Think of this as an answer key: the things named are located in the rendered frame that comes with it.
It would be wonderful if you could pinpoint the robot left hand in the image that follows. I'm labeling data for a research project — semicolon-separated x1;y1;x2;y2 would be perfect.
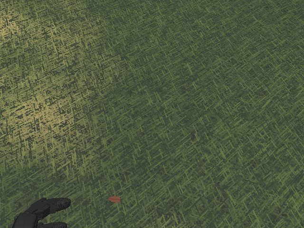
11;198;71;228

